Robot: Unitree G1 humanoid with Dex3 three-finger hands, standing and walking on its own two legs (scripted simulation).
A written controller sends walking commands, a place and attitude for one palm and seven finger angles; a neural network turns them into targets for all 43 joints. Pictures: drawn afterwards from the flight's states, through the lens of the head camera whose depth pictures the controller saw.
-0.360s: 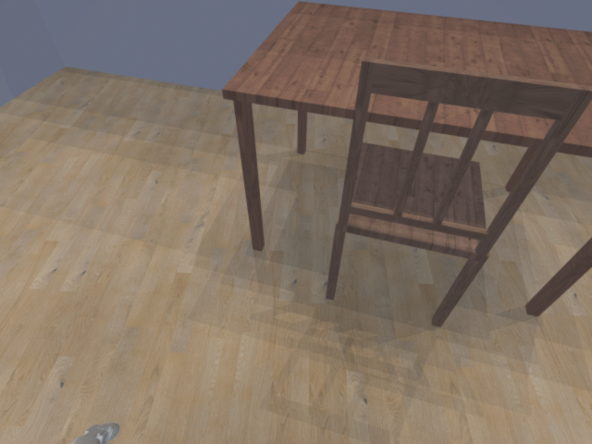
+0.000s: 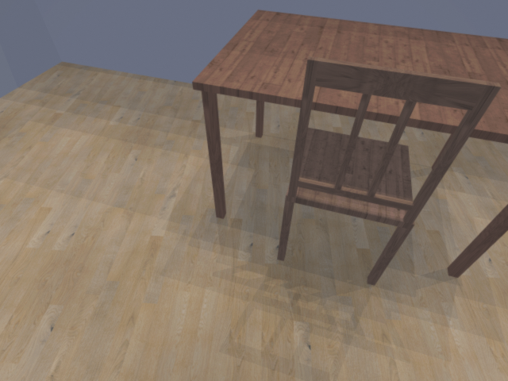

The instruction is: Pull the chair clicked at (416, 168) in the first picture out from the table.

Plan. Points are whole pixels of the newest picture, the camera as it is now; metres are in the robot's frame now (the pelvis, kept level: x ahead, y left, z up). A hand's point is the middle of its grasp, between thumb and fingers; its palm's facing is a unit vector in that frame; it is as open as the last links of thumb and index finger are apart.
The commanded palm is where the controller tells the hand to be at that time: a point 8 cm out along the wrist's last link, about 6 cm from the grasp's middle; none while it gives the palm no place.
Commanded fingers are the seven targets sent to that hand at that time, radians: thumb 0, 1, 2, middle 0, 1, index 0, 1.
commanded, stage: stand and wait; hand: left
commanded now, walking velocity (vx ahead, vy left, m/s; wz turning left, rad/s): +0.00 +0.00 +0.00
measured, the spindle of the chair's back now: (350, 146) +0.76 -0.24 -0.08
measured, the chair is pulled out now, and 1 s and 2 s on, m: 0.00 0.00 0.00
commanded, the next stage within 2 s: look at it before walking up in 0.46 s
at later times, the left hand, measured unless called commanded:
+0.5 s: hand out of the picture +0.05 +0.24 -0.15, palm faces -0.02 -0.94 -0.33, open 7.4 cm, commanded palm none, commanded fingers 0.00 0.90 0.90 -0.20 -0.30 -0.20 -0.30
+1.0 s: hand out of the picture +0.06 +0.24 -0.15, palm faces -0.03 -0.94 -0.33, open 7.4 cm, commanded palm none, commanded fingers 0.00 0.90 0.90 -0.20 -0.30 -0.20 -0.30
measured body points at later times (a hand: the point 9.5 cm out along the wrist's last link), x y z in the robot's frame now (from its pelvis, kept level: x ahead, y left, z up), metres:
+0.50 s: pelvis -0.01 -0.01 +0.00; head -0.02 -0.01 +0.45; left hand +0.05 +0.29 -0.13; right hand +0.05 -0.30 -0.13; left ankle +0.00 +0.11 -0.74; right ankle +0.00 -0.13 -0.74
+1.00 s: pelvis -0.01 -0.01 +0.00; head +0.00 -0.01 +0.45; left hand +0.06 +0.29 -0.13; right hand +0.07 -0.30 -0.13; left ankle +0.00 +0.11 -0.74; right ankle +0.00 -0.13 -0.74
